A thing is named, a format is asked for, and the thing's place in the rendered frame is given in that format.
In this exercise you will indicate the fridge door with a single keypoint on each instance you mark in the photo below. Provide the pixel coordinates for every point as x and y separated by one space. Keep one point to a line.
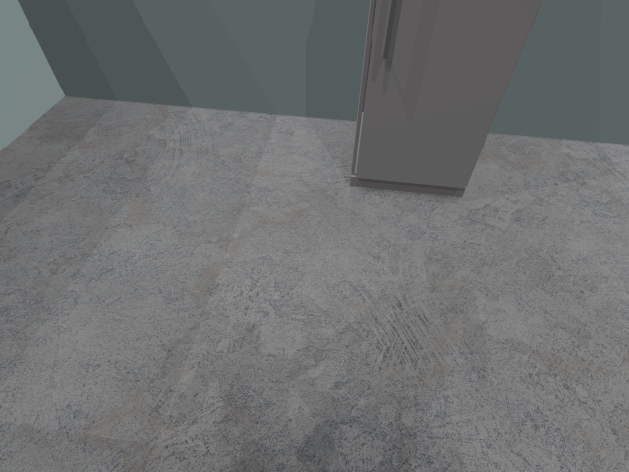
428 107

